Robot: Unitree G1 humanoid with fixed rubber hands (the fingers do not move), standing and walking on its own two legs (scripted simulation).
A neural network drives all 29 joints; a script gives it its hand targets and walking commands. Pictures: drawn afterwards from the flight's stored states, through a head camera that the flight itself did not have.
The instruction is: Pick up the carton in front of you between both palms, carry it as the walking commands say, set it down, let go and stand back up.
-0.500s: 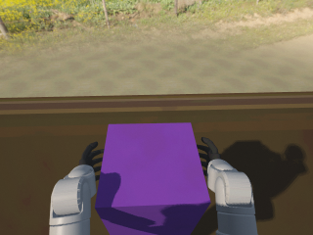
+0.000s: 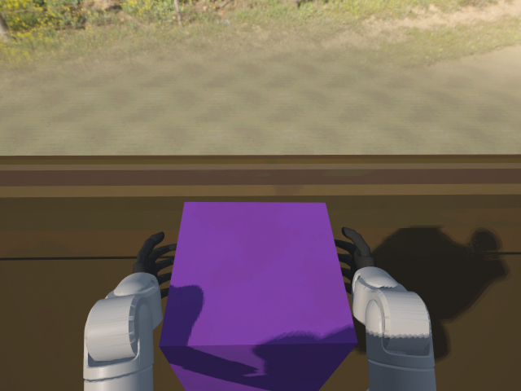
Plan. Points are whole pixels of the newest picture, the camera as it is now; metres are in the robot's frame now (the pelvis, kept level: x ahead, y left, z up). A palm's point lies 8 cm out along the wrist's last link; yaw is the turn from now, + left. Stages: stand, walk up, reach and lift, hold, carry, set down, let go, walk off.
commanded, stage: carry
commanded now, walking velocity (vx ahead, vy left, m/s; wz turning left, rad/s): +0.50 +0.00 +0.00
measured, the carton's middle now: (254, 303) +0.27 +0.01 +0.01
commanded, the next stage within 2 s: none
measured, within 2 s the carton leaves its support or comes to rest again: neither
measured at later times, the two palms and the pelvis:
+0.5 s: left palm (184, 117) +0.62 +0.15 +0.12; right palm (325, 114) +0.64 -0.15 +0.12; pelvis +0.34 -0.01 +0.00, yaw +2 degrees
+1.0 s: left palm (202, 50) +1.02 +0.16 +0.10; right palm (302, 48) +1.01 -0.14 +0.12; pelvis +0.64 +0.01 -0.01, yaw +1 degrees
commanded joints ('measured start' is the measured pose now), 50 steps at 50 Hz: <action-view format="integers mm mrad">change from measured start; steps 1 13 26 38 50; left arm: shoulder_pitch -490 -446 -784 -1185 -1260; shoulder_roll -916 -937 -736 -890 -961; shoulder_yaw -750 -799 -712 -642 -514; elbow -75 -168 -18 230 326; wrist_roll -411 -375 -456 -516 -422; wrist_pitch -14 -60 47 -21 -15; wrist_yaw -288 -225 -227 -234 -174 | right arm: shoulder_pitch -433 -409 -777 -1111 -1218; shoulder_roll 975 889 714 883 1014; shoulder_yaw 715 721 633 595 485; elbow -81 -174 -52 233 345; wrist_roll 425 471 453 467 542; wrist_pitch -7 -12 84 9 8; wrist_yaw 249 291 219 179 224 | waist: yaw -23 -22 66 48 -125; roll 59 147 -191 -97 283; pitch -322 -190 -406 -313 -520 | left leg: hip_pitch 591 633 -207 -254 854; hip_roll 383 226 -2 53 285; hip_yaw -614 -195 -300 -199 -710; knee -382 -367 885 366 -59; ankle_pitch -56 394 -332 -17 354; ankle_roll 66 -25 -81 -83 183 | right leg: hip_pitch -514 -606 398 181 -721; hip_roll -34 15 -296 -131 133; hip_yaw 105 -97 535 60 116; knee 349 -213 -598 -506 524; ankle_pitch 116 374 443 754 -77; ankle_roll -40 3 -289 -201 -48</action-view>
